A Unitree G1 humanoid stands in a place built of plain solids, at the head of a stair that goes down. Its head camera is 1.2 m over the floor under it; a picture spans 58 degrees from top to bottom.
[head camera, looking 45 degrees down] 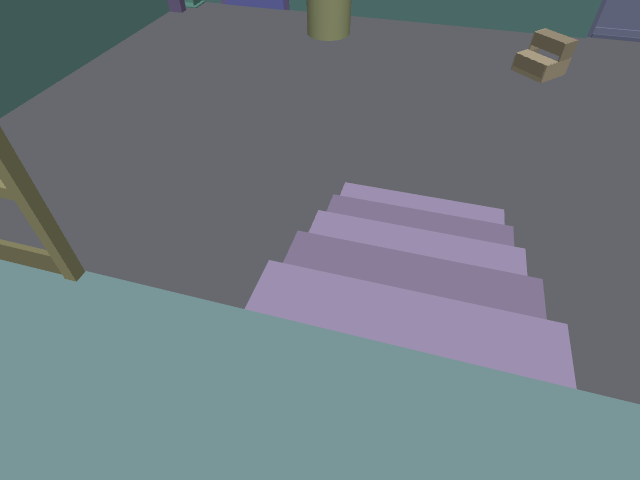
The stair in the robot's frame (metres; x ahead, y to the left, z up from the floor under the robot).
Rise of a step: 0.18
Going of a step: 0.38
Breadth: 1.20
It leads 16 degrees to the right of straight ahead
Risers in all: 6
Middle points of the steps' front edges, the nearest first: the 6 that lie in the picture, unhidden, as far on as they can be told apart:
0.73 -0.25 0.00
1.09 -0.36 -0.18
1.46 -0.46 -0.35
1.83 -0.57 -0.53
2.20 -0.67 -0.71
2.56 -0.77 -0.88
